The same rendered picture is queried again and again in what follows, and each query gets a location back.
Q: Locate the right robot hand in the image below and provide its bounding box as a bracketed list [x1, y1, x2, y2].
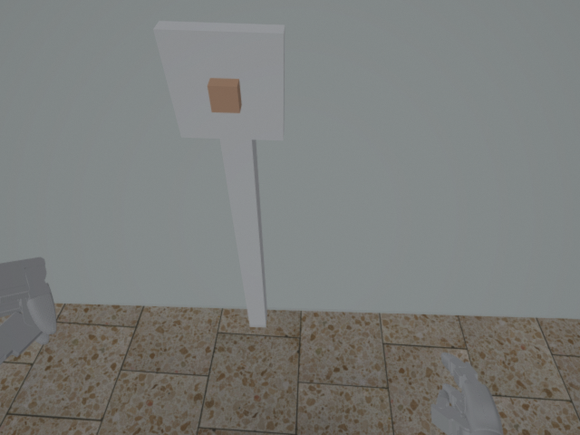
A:
[430, 353, 504, 435]

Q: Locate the left robot hand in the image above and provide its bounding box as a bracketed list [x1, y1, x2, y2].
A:
[0, 257, 56, 364]

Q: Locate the panel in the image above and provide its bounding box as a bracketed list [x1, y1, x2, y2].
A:
[153, 21, 285, 327]

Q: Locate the button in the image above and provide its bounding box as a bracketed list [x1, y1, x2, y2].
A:
[208, 78, 242, 113]

